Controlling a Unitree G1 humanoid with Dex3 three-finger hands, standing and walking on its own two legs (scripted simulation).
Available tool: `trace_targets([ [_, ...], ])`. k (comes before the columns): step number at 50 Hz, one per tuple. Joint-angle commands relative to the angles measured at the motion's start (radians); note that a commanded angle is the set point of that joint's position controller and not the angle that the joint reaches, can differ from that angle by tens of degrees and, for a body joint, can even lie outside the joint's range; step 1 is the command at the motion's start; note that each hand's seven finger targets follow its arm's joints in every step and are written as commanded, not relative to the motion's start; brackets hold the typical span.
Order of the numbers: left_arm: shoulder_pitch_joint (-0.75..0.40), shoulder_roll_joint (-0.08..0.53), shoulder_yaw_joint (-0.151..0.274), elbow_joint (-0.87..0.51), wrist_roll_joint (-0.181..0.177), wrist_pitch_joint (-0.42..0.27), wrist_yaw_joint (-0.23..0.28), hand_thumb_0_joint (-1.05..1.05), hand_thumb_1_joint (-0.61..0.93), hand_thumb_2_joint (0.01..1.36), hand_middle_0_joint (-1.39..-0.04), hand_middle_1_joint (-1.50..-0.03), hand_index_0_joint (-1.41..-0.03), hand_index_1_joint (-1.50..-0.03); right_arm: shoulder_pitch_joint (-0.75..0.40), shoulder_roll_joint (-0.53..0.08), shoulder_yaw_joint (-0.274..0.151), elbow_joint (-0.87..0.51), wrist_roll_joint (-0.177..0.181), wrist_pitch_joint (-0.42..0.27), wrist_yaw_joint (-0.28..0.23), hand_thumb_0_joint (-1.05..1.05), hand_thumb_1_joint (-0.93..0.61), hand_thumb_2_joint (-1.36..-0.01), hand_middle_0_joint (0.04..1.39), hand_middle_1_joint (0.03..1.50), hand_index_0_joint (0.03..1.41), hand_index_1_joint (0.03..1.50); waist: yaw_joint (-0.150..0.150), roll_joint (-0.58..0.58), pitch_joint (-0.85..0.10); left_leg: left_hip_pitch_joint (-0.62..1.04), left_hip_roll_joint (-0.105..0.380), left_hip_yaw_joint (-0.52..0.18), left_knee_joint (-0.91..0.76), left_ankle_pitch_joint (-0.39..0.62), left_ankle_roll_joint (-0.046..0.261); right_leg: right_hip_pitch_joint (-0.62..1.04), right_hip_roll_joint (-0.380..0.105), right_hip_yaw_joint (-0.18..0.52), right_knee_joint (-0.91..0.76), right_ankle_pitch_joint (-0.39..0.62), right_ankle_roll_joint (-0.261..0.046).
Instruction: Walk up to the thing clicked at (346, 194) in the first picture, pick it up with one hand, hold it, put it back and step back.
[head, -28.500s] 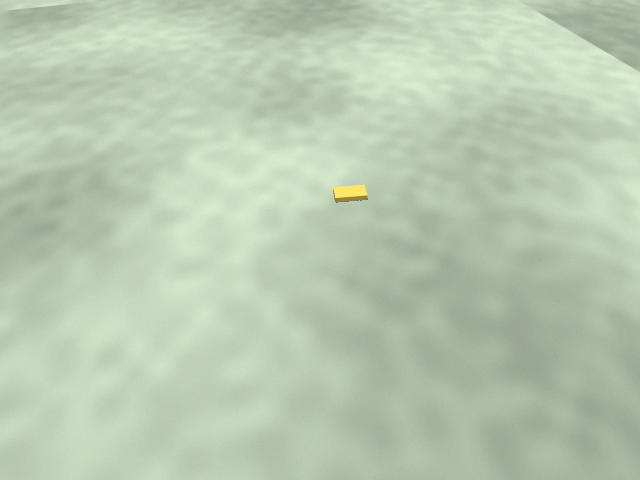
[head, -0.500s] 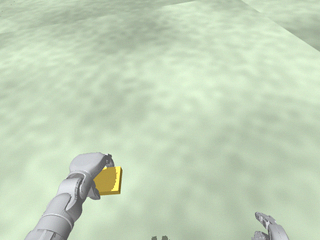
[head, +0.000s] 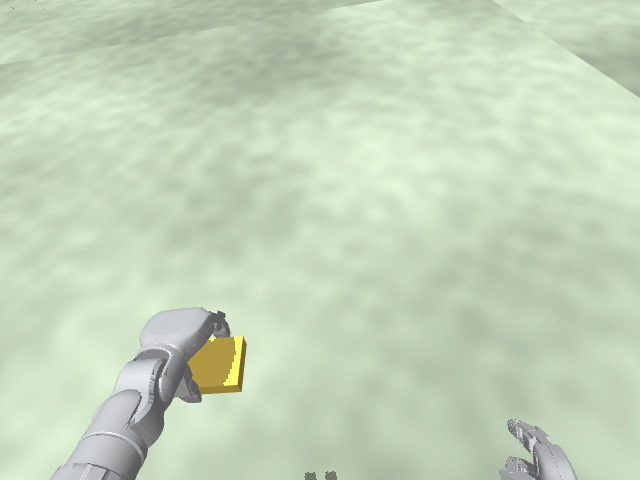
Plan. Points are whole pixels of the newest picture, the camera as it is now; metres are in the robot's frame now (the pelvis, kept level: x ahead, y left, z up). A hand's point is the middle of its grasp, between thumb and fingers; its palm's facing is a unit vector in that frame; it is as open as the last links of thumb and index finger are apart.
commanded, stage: hold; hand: left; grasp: from above
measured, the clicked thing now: (192, 366) +0.30 +0.23 -0.07
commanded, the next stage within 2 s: crouch in 0.20 s
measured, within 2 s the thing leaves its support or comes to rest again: neither
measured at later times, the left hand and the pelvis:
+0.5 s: hand (192, 359) +0.30 +0.22 -0.05, palm faces -0.43 -0.05 -0.90, open 10.1 cm; pelvis +0.01 +0.00 +0.00, yaw +0 degrees
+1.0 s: hand (226, 382) +0.34 +0.23 -0.26, palm faces -0.40 +0.04 -0.92, open 10.1 cm; pelvis -0.04 +0.01 -0.15, yaw +0 degrees
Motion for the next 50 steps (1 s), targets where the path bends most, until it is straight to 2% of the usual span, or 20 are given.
trace_targets([
  [1, -0.364, 0.214, 0.107, -0.214, 0.002, 0.001, 0.048, 0.000, 0.682, 0.711, -1.022, -0.640, -1.042, -0.622, -0.080, -0.123, -0.045, -0.135, 0.000, -0.044, -0.011, 0.000, -0.896, -0.899, 0.199, 0.300, 0.199, 0.300, -0.006, -0.039, -0.268, 0.165, -0.036, 0.007, -0.043, 0.168, 0.025, 0.032, 0.034, -0.016, -0.088, 0.162, -0.015],
  [3, -0.345, 0.224, 0.125, -0.195, -0.004, 0.005, 0.053, 0.000, 0.675, 0.733, -1.026, -0.636, -1.041, -0.622, -0.081, -0.125, -0.046, -0.134, 0.002, -0.043, -0.011, 0.000, -0.897, -0.899, 0.200, 0.300, 0.200, 0.300, 0.002, -0.035, -0.262, 0.164, -0.037, 0.008, -0.047, 0.177, 0.023, 0.041, 0.034, -0.018, -0.088, 0.169, -0.017],
  [4, -0.343, 0.193, 0.093, -0.181, -0.003, 0.009, 0.051, 0.000, 0.675, 0.739, -1.028, -0.636, -1.040, -0.624, -0.083, -0.121, -0.046, -0.132, 0.001, -0.042, -0.011, 0.000, -0.896, -0.899, 0.200, 0.300, 0.200, 0.300, -0.005, -0.039, -0.251, 0.163, -0.036, 0.007, -0.049, 0.181, 0.022, 0.034, 0.035, -0.020, -0.088, 0.174, -0.018],
  [5, -0.332, 0.187, 0.091, -0.168, -0.002, 0.012, 0.049, 0.000, 0.689, 0.725, -1.027, -0.647, -1.046, -0.629, -0.079, -0.123, -0.047, -0.132, 0.002, -0.040, -0.011, 0.000, -0.894, -0.898, 0.200, 0.300, 0.200, 0.300, -0.007, -0.055, -0.239, 0.159, -0.035, 0.008, -0.050, 0.176, 0.024, 0.030, 0.035, -0.021, -0.094, 0.171, -0.017],
  [8, -0.294, 0.216, 0.116, -0.172, -0.005, 0.010, 0.047, 0.000, 0.665, 0.710, -1.019, -0.620, -1.032, -0.608, -0.085, -0.124, -0.049, -0.135, 0.003, -0.039, -0.010, 0.000, -0.895, -0.899, 0.200, 0.300, 0.200, 0.300, 0.015, -0.025, -0.239, 0.151, -0.034, 0.005, -0.060, 0.175, 0.018, 0.047, 0.037, -0.026, -0.090, 0.158, -0.024],
  [10, -0.297, 0.192, 0.088, -0.170, 0.000, 0.009, 0.039, 0.000, 0.670, 0.716, -1.020, -0.631, -1.034, -0.617, -0.094, -0.124, -0.048, -0.140, 0.004, -0.037, -0.009, 0.000, -0.895, -0.898, 0.200, 0.300, 0.200, 0.300, 0.008, -0.030, -0.215, 0.144, -0.030, 0.002, -0.065, 0.167, 0.017, 0.034, 0.040, -0.026, -0.090, 0.148, -0.027],
  [14, -0.339, 0.211, 0.105, -0.187, -0.002, 0.005, 0.045, 0.000, 0.668, 0.726, -1.029, -0.615, -1.039, -0.608, -0.073, -0.125, -0.052, -0.135, 0.005, -0.034, -0.009, 0.000, -0.896, -0.899, 0.200, 0.300, 0.199, 0.300, -0.005, -0.045, -0.251, 0.162, -0.037, 0.009, -0.049, 0.195, 0.026, 0.042, 0.032, -0.020, -0.091, 0.195, -0.018],
  [15, -0.358, 0.219, 0.106, -0.205, -0.004, 0.002, 0.048, 0.000, 0.741, 0.646, -1.035, -0.665, -1.086, -0.613, -0.073, -0.128, -0.052, -0.132, 0.004, -0.034, -0.010, 0.000, -0.916, -0.910, 0.200, 0.301, 0.201, 0.301, -0.001, -0.030, -0.264, 0.174, -0.034, 0.009, -0.050, 0.209, 0.024, 0.052, 0.035, -0.021, -0.086, 0.201, -0.021],
  [16, -0.346, 0.208, 0.099, -0.190, -0.005, 0.002, 0.051, 0.000, 0.661, 0.596, -0.955, -0.645, -1.006, -0.600, -0.071, -0.126, -0.053, -0.131, 0.002, -0.033, -0.010, 0.000, -0.876, -0.894, 0.201, 0.301, 0.201, 0.301, -0.006, -0.032, -0.267, 0.179, -0.032, 0.007, -0.047, 0.226, 0.022, 0.046, 0.037, -0.023, -0.081, 0.214, -0.022],
  [17, -0.317, 0.191, 0.094, -0.151, -0.001, 0.006, 0.055, 0.000, 0.640, 0.638, -0.988, -0.592, -1.010, -0.572, -0.071, -0.124, -0.052, -0.130, 0.004, -0.031, -0.010, 0.000, -0.885, -0.898, 0.200, 0.300, 0.201, 0.300, -0.006, -0.049, -0.248, 0.173, -0.031, 0.005, -0.045, 0.234, 0.023, 0.042, 0.038, -0.029, -0.080, 0.225, -0.019],
  [21, -0.289, 0.185, 0.099, -0.112, 0.015, -0.005, 0.087, 0.000, 0.692, 0.619, -1.021, -0.581, -1.047, -0.557, -0.055, -0.126, -0.055, -0.126, 0.002, -0.027, -0.006, 0.000, -0.883, -0.896, 0.200, 0.300, 0.201, 0.300, -0.004, -0.059, -0.227, 0.143, -0.034, 0.010, -0.037, 0.219, 0.021, 0.021, 0.037, -0.030, -0.075, 0.209, -0.022],
  [24, -0.295, 0.158, 0.083, -0.065, 0.036, -0.022, 0.122, 0.000, 0.709, 0.612, -1.045, -0.553, -1.065, -0.535, -0.041, -0.125, -0.059, -0.120, -0.001, -0.022, -0.002, 0.000, -0.882, -0.896, 0.200, 0.300, 0.200, 0.300, -0.019, -0.092, -0.211, 0.109, -0.039, 0.010, -0.014, 0.191, 0.024, -0.014, 0.032, -0.028, -0.061, 0.190, -0.019],
  [26, -0.302, 0.158, 0.096, -0.005, 0.050, -0.033, 0.160, 0.000, 0.712, 0.637, -1.061, -0.542, -1.074, -0.531, -0.038, -0.124, -0.060, -0.112, -0.011, -0.017, 0.003, 0.000, -0.883, -0.897, 0.200, 0.300, 0.200, 0.300, -0.026, -0.092, -0.188, 0.061, -0.042, 0.007, 0.017, 0.165, 0.022, -0.054, 0.027, -0.027, -0.040, 0.168, -0.018],
  [33, -0.493, 0.130, 0.076, 0.169, 0.125, -0.048, 0.305, 0.000, 0.743, 0.656, -1.085, -0.567, -1.100, -0.554, 0.053, -0.143, -0.090, -0.056, -0.047, -0.022, 0.031, 0.000, -0.887, -0.896, 0.199, 0.299, 0.200, 0.299, -0.075, -0.062, -0.338, -0.140, -0.036, -0.001, 0.282, 0.136, 0.014, -0.294, 0.032, -0.027, 0.208, 0.144, -0.027],
  [38, -0.571, 0.129, 0.096, 0.350, 0.163, -0.060, 0.387, 0.000, 0.762, 0.663, -1.097, -0.595, -1.116, -0.577, 0.089, -0.156, -0.104, -0.051, -0.066, -0.041, 0.040, 0.000, -0.892, -0.897, 0.199, 0.300, 0.200, 0.300, -0.083, -0.049, -0.409, -0.400, -0.033, -0.007, 0.490, 0.019, 0.014, -0.514, 0.035, -0.039, 0.401, 0.035, -0.036],
  [40, -0.626, 0.173, 0.123, 0.366, 0.172, -0.066, 0.414, 0.000, 0.769, 0.702, -1.100, -0.613, -1.117, -0.598, 0.102, -0.164, -0.108, -0.041, -0.076, -0.052, 0.040, 0.000, -0.890, -0.896, 0.199, 0.299, 0.200, 0.299, -0.083, -0.007, -0.483, -0.452, -0.030, -0.013, 0.563, 0.002, 0.014, -0.605, 0.040, -0.048, 0.480, 0.009, -0.041],
  [41, -0.625, 0.157, 0.118, 0.403, 0.174, -0.063, 0.422, 0.000, 0.772, 0.696, -1.106, -0.604, -1.122, -0.590, 0.102, -0.163, -0.108, -0.040, -0.080, -0.055, 0.040, 0.000, -0.891, -0.896, 0.199, 0.299, 0.200, 0.299, -0.090, 0.002, -0.492, -0.497, -0.031, -0.013, 0.601, -0.013, 0.016, -0.647, 0.040, -0.053, 0.517, -0.004, -0.042],
  [45, -0.714, 0.216, 0.154, 0.421, 0.184, -0.061, 0.450, 0.000, 0.794, 0.730, -1.142, -0.579, -1.147, -0.576, 0.129, -0.172, -0.113, -0.028, -0.094, -0.070, 0.032, 0.000, -0.890, -0.896, 0.199, 0.299, 0.200, 0.299, -0.107, 0.019, -0.622, -0.659, -0.030, -0.024, 0.747, -0.069, 0.027, -0.778, 0.040, -0.061, 0.658, -0.042, -0.045],
  [47, -0.726, 0.214, 0.162, 0.441, 0.179, -0.055, 0.450, 0.000, 0.777, 0.699, -1.109, -0.588, -1.123, -0.575, 0.133, -0.178, -0.112, -0.022, -0.104, -0.078, 0.033, 0.000, -0.887, -0.893, 0.200, 0.299, 0.200, 0.299, -0.114, 0.036, -0.652, -0.712, -0.023, -0.042, 0.798, -0.089, 0.024, -0.860, 0.040, -0.070, 0.730, -0.068, -0.049],
  [50, -0.786, 0.260, 0.181, 0.455, 0.175, -0.045, 0.450, 0.000, 0.732, 0.705, -1.093, -0.579, -1.101, -0.573, 0.139, -0.186, -0.114, -0.019, -0.108, -0.084, 0.026, 0.000, -0.890, -0.896, 0.200, 0.299, 0.200, 0.299, -0.124, 0.053, -0.690, -0.780, -0.014, -0.062, 0.841, -0.175, 0.020, -0.953, 0.036, -0.081, 0.794, -0.141, -0.053],
])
